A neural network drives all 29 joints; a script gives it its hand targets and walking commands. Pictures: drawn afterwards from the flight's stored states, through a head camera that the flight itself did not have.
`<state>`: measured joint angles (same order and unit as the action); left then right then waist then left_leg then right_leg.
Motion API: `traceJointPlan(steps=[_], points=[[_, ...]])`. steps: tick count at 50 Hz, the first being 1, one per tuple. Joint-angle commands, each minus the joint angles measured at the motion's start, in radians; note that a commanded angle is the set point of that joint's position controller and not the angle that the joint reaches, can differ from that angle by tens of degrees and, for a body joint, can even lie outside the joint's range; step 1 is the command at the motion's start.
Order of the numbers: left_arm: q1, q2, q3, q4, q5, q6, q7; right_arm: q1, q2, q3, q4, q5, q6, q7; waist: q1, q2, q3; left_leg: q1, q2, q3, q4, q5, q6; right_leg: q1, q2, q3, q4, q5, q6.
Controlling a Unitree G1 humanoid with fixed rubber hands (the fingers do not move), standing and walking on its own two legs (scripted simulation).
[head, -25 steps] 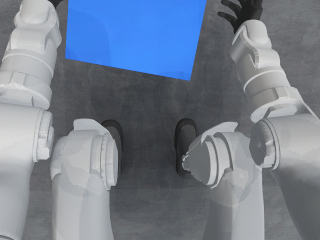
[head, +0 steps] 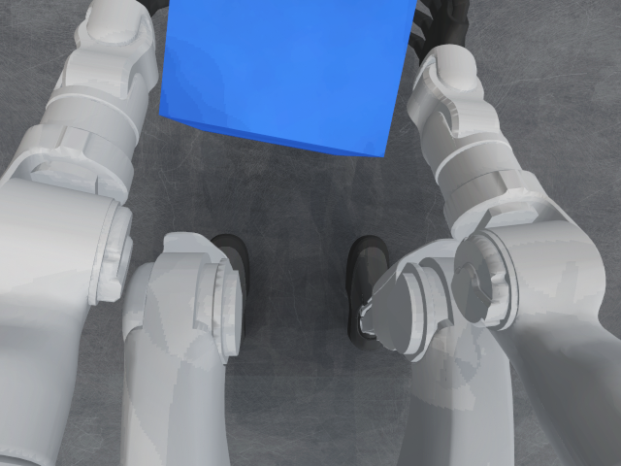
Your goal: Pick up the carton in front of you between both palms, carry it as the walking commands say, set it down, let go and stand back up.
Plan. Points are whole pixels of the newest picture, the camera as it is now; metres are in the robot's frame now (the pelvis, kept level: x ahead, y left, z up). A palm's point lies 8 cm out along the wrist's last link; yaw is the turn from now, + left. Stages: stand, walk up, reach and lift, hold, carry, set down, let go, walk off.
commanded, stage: reach and lift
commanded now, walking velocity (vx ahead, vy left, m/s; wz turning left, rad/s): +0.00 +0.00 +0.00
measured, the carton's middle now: (286, 56) +0.51 +0.05 -0.25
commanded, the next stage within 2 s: none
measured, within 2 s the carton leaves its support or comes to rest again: leaves its support in 0.20 s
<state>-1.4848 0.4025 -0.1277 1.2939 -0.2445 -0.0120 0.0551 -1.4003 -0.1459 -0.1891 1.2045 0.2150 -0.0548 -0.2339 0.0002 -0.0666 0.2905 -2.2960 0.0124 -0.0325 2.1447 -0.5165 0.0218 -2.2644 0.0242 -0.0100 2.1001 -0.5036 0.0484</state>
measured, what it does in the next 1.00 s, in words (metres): rises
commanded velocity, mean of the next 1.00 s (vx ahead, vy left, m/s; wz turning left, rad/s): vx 0.00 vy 0.00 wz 0.00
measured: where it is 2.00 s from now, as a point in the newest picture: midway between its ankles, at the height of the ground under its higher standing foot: (299, 313)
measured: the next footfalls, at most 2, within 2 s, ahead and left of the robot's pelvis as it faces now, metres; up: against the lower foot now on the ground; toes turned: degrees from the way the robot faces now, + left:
none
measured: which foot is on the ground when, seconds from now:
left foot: down 0.00-1.00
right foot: down 0.00-1.00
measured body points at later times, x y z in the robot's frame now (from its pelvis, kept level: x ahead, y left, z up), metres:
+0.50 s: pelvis +0.01 -0.01 +0.02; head +0.28 +0.06 +0.37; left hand +0.50 +0.21 -0.07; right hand +0.52 -0.09 -0.06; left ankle +0.12 +0.12 -0.35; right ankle +0.13 -0.13 -0.35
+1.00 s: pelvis +0.03 -0.02 +0.15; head +0.25 +0.03 +0.55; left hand +0.47 +0.21 +0.09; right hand +0.50 -0.10 +0.10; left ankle +0.12 +0.12 -0.35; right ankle +0.13 -0.13 -0.35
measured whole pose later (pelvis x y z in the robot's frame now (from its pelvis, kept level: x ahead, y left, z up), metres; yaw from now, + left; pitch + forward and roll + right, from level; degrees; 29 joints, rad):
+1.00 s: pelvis +0.03 -0.02 +0.15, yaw +6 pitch +39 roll -1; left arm -0.84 0.05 0.32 0.67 0.16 0.33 0.00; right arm -0.78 0.12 -0.44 0.56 -0.12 0.30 -0.14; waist 0.01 -0.05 -0.21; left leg -1.84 -0.05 -0.06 1.65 -0.50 -0.03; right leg -1.81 0.10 0.06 1.66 -0.54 0.04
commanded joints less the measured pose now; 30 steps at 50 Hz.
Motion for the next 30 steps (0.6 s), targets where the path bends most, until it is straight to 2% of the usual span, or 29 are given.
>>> traceJointPlan(steps=[1, 4, 8, 11, 14, 15, 16, 18, 20, 23, 26, 27, 29, 30], points=[[-0.448, -0.642, -0.119, -0.160, 0.022, 0.009, -0.139, -0.348, 0.565, 0.094, -0.117, -0.071, 0.024, 0.161, -0.036, 0.168, -0.997, 0.544, -0.064, -0.027, -0.200, 0.188, -0.012, 0.435, 0.114, -0.072, -0.084, 0.170, -0.011], [-0.425, -0.787, -0.079, -0.189, 0.066, 0.042, -0.184, -0.415, 0.693, 0.086, -0.163, -0.113, 0.067, 0.217, -0.021, 0.164, -1.016, 0.549, -0.076, -0.009, -0.180, 0.184, -0.010, 0.391, 0.129, -0.089, -0.066, 0.146, -0.011], [-0.439, -0.932, -0.063, -0.269, 0.067, 0.064, -0.213, -0.448, 0.847, 0.125, -0.242, -0.091, 0.094, 0.256, 0.014, 0.136, -1.116, 0.584, -0.094, 0.025, -0.162, 0.248, -0.003, 0.444, 0.149, -0.105, -0.052, 0.200, -0.013], [-0.451, -1.005, -0.102, -0.386, 0.029, 0.071, -0.207, -0.450, 0.968, 0.206, -0.327, -0.032, 0.110, 0.264, 0.039, 0.134, -1.341, 0.730, -0.103, 0.051, -0.148, 0.362, -0.011, 0.526, 0.160, -0.114, -0.041, 0.287, -0.011], [-0.447, -1.078, -0.140, -0.536, 0.020, 0.096, -0.189, -0.454, 1.067, 0.273, -0.441, 0.004, 0.139, 0.268, 0.060, 0.167, -1.558, 0.920, -0.117, 0.064, -0.155, 0.461, -0.021, 0.552, 0.173, -0.118, -0.045, 0.326, -0.008], [-0.434, -1.099, -0.147, -0.580, 0.029, 0.110, -0.184, -0.457, 1.085, 0.290, -0.488, 0.006, 0.151, 0.270, 0.066, 0.178, -1.607, 0.973, -0.122, 0.067, -0.163, 0.473, -0.023, 0.546, 0.177, -0.120, -0.055, 0.318, -0.006], [-0.414, -1.135, -0.152, -0.613, 0.039, 0.125, -0.183, -0.477, 1.092, 0.311, -0.537, 0.003, 0.163, 0.274, 0.072, 0.190, -1.637, 0.980, -0.127, 0.076, -0.187, 0.420, -0.024, 0.570, 0.175, -0.120, -0.072, 0.283, -0.008], [-0.353, -1.180, -0.152, -0.675, 0.072, 0.164, -0.185, -0.483, 1.112, 0.351, -0.646, -0.016, 0.197, 0.285, 0.074, 0.178, -1.671, 1.059, -0.136, 0.074, -0.197, 0.469, -0.026, 0.520, 0.182, -0.117, -0.106, 0.273, -0.002], [-0.303, -1.223, -0.144, -0.703, 0.096, 0.205, -0.188, -0.491, 1.106, 0.376, -0.709, -0.038, 0.227, 0.290, 0.078, 0.164, -1.666, 1.051, -0.141, 0.083, -0.235, 0.399, -0.028, 0.523, 0.183, -0.122, -0.138, 0.210, 0.002], [-0.258, -1.271, -0.111, -0.663, 0.142, 0.256, -0.208, -0.431, 1.117, 0.336, -0.657, -0.111, 0.272, 0.295, 0.048, 0.150, -1.482, 0.891, -0.148, 0.086, -0.317, 0.192, -0.033, 0.504, 0.182, -0.115, -0.217, 0.067, -0.009], [-0.215, -1.313, -0.038, -0.539, 0.202, 0.295, -0.244, -0.347, 1.120, 0.219, -0.537, -0.216, 0.309, 0.300, -0.012, 0.153, -1.284, 0.754, -0.150, 0.073, -0.396, 0.013, -0.029, 0.482, 0.177, -0.106, -0.292, -0.043, -0.021], [-0.202, -1.316, -0.005, -0.500, 0.226, 0.303, -0.254, -0.328, 1.125, 0.181, -0.501, -0.246, 0.318, 0.302, -0.021, 0.156, -1.243, 0.732, -0.151, 0.072, -0.418, -0.019, -0.028, 0.479, 0.175, -0.101, -0.314, -0.058, -0.023], [-0.172, -1.313, 0.062, -0.450, 0.276, 0.311, -0.268, -0.313, 1.138, 0.136, -0.462, -0.283, 0.330, 0.310, -0.015, 0.150, -1.219, 0.737, -0.151, 0.071, -0.457, -0.030, -0.027, 0.486, 0.174, -0.093, -0.354, -0.059, -0.025], [-0.159, -1.308, 0.094, -0.441, 0.300, 0.310, -0.273, -0.312, 1.152, 0.129, -0.457, -0.290, 0.333, 0.317, -0.002, 0.139, -1.228, 0.741, -0.152, 0.074, -0.470, -0.022, -0.026, 0.504, 0.175, -0.086, -0.375, -0.054, -0.025]])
